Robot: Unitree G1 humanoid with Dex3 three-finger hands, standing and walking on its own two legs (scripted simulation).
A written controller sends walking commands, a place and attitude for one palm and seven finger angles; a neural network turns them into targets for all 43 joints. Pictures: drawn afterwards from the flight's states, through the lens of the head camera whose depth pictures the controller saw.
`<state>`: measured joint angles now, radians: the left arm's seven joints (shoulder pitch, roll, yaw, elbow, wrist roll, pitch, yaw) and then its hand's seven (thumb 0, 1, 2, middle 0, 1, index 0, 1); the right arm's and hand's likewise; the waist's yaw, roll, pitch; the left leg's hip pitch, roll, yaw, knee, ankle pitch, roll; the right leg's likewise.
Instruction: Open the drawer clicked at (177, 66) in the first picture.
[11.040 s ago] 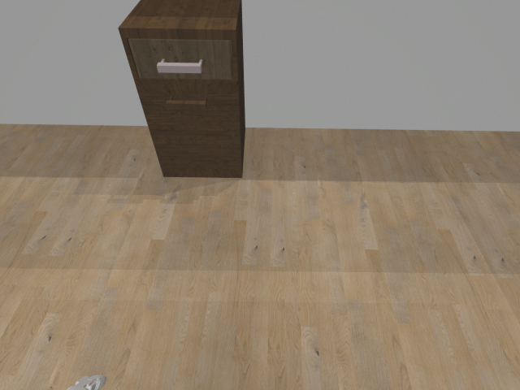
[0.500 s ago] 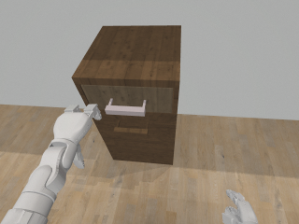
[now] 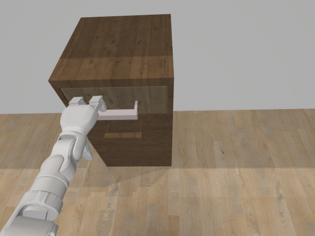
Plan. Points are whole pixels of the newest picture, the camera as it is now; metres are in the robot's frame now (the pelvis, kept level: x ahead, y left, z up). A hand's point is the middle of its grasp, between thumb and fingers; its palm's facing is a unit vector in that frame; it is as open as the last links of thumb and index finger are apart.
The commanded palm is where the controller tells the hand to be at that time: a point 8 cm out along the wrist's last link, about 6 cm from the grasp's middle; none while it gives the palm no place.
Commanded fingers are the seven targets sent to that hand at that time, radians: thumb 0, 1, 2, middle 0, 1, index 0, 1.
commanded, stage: move the hooked fingers above the handle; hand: left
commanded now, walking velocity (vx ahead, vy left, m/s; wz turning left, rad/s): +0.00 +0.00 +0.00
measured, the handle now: (116, 109) +0.55 +0.20 -0.09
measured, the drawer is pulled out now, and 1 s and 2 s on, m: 0.00 0.00 0.00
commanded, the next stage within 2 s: none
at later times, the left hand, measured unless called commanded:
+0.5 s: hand (103, 117) +0.45 +0.20 -0.01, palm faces -0.03 -0.01 -1.00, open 13.9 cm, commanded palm +0.44 +0.20 +0.04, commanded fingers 0.00 -0.50 0.30 -0.30 -1.20 -0.30 -1.20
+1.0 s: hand (110, 111) +0.50 +0.20 -0.04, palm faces -0.06 +0.00 -1.00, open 13.8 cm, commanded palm +0.48 +0.19 +0.02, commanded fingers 0.00 -0.50 0.30 -0.30 -1.20 -0.30 -1.20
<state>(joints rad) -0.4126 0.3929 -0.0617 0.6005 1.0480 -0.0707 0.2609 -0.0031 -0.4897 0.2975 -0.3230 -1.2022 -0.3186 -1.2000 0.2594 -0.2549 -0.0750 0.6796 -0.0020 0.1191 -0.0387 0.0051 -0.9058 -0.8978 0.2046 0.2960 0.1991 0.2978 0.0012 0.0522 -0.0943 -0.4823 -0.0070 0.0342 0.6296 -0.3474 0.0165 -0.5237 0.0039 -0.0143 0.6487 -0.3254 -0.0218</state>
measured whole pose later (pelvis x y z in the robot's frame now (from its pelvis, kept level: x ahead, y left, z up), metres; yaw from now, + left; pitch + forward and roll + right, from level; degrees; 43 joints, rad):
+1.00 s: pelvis -0.01 +0.01 -0.04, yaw -2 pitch +25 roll -1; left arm -0.92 0.44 0.00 1.18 1.11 0.07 0.41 0.00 -0.49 0.30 -0.32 -1.20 -0.32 -1.20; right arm 0.37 -0.26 -0.06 0.73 -0.05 0.09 0.01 0.00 -0.91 -0.90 0.21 0.30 0.20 0.30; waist -0.17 0.07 -0.16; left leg -0.91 0.02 0.04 0.92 -0.44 0.03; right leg -0.93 0.03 -0.01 0.87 -0.38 -0.01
